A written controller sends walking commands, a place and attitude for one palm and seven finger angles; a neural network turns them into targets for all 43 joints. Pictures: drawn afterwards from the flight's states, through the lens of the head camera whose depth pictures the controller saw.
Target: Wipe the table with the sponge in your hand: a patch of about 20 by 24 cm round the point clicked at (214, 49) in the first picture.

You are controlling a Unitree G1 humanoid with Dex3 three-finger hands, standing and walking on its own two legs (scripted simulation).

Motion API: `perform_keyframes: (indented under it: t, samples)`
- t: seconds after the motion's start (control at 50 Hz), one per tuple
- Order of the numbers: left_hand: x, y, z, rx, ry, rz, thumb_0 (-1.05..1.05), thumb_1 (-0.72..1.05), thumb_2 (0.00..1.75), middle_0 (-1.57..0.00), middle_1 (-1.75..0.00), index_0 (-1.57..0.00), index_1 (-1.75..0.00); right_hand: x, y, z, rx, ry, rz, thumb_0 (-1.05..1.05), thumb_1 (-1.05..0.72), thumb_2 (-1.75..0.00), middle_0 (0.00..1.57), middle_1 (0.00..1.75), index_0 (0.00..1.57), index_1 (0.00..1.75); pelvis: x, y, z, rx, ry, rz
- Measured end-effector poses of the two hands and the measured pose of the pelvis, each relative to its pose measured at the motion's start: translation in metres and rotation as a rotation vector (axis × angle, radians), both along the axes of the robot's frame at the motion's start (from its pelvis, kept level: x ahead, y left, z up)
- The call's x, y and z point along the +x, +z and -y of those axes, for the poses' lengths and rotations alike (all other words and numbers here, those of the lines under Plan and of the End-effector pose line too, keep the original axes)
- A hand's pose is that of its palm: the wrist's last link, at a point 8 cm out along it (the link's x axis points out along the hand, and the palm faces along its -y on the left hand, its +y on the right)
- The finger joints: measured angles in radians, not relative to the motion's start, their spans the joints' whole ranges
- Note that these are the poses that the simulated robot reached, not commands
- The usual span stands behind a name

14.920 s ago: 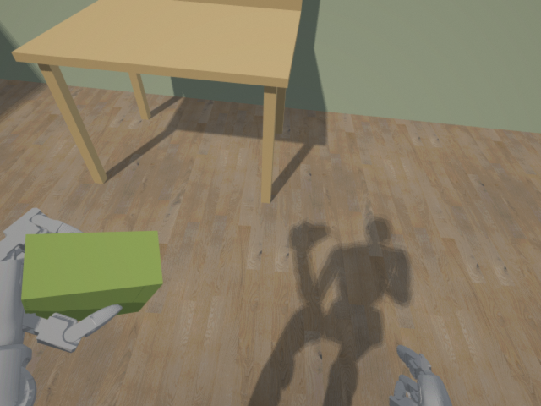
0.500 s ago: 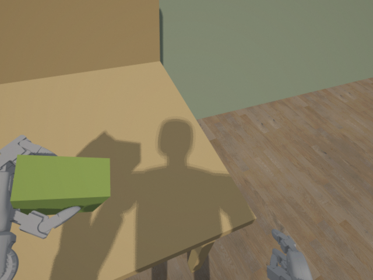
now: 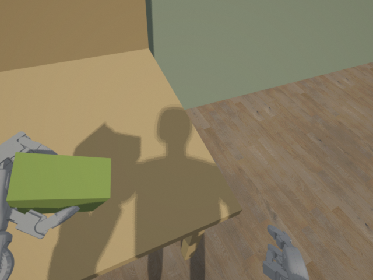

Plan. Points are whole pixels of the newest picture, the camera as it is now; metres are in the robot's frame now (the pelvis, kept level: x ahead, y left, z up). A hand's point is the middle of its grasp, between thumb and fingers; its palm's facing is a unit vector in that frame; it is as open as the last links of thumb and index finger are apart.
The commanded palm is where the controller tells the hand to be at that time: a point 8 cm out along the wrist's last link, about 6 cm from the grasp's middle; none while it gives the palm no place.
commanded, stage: shuffle to correct the standing spot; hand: left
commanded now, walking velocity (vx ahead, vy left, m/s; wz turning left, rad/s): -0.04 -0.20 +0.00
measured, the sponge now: (75, 187) +0.23 +0.21 +0.13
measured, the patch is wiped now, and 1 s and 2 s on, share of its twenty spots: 0.00 0.00 0.00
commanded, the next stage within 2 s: come to a stop and stand still in 0.18 s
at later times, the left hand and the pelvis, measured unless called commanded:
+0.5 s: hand (87, 179) +0.24 +0.18 +0.15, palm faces +0.33 -0.87 -0.36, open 10.4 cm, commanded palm +0.18 +0.23 +0.17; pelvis +0.02 -0.05 +0.00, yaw -1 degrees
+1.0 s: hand (28, 174) +0.23 +0.27 +0.16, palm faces +0.35 -0.87 -0.35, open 10.4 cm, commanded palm +0.17 +0.30 +0.17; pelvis +0.01 +0.03 +0.00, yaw +0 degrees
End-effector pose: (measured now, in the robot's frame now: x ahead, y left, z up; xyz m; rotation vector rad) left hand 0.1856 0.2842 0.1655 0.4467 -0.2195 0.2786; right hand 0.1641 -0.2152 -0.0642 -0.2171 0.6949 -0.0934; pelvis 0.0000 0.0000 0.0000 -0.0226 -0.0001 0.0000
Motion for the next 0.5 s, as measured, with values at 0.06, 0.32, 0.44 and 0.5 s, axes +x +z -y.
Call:
perform_keyframes:
  t: [0.06, 0.32, 0.44, 0.5]
  samples:
    - [-0.003, 0.002, 0.012, 0.007, -0.003, -0.001, 0.00, -0.53, 1.03, -0.71, -1.37, -0.71, -1.36, -0.003, -0.002, 0.015, -0.007, -0.011, -0.006, 0.01, -0.90, -0.90, 0.20, 0.30, 0.20, 0.30, -0.001, -0.001, 0.011, -0.001, 0.001, -0.001]
    - [-0.002, 0.004, 0.052, -0.008, 0.009, 0.003, 0.00, -0.53, 1.03, -0.71, -1.37, -0.71, -1.36, -0.011, -0.009, 0.080, -0.033, -0.094, -0.002, 0.01, -0.90, -0.90, 0.20, 0.30, 0.20, 0.30, 0.003, -0.007, 0.049, 0.003, -0.009, -0.009]
    - [0.008, -0.005, 0.060, -0.044, 0.020, -0.009, 0.00, -0.53, 1.03, -0.71, -1.37, -0.71, -1.36, -0.011, -0.010, 0.090, -0.046, -0.111, -0.033, 0.01, -0.90, -0.90, 0.20, 0.30, 0.20, 0.30, 0.013, -0.006, 0.054, 0.003, -0.017, -0.001]
    - [0.013, -0.001, 0.060, -0.034, 0.019, 0.004, 0.00, -0.53, 1.03, -0.71, -1.37, -0.71, -1.36, -0.006, -0.010, 0.086, -0.047, -0.100, -0.043, 0.01, -0.90, -0.90, 0.20, 0.30, 0.19, 0.30, 0.017, -0.003, 0.051, 0.006, -0.015, 0.005]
